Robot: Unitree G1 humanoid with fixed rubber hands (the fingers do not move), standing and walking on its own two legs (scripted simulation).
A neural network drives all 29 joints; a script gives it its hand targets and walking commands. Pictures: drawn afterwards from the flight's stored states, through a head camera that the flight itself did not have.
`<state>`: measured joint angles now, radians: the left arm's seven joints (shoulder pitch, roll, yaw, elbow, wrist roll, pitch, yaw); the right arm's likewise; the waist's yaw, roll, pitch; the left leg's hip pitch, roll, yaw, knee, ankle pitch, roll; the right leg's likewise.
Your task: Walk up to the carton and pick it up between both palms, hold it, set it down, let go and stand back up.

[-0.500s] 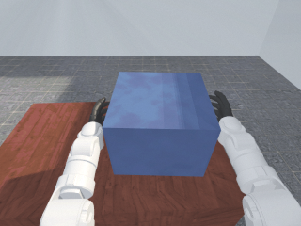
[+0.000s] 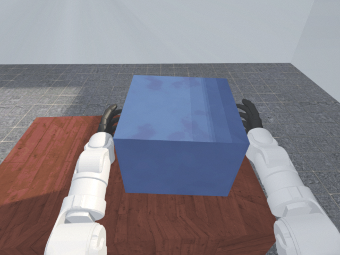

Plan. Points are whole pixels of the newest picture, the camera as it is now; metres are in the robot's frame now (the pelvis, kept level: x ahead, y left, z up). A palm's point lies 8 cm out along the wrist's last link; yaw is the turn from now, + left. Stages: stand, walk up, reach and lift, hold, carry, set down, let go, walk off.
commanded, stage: reach and lift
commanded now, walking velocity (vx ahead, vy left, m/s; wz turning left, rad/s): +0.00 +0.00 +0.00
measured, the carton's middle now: (178, 132) +0.42 +0.03 +0.11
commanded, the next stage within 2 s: hold in 0.32 s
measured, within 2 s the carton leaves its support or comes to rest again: neither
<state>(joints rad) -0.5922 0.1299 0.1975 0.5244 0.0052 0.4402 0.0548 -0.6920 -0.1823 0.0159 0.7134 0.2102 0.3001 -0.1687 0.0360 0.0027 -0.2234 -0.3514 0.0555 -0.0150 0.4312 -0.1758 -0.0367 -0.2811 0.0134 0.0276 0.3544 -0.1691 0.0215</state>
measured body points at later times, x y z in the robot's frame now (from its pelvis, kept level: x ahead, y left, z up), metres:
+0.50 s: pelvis -0.01 +0.00 +0.00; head -0.06 +0.01 +0.45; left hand +0.37 +0.20 +0.17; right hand +0.39 -0.16 +0.18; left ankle +0.02 +0.14 -0.74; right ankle +0.00 -0.14 -0.74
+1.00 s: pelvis -0.01 +0.00 +0.00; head -0.06 +0.01 +0.45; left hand +0.37 +0.20 +0.18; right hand +0.39 -0.16 +0.18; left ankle +0.02 +0.14 -0.74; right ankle +0.00 -0.14 -0.74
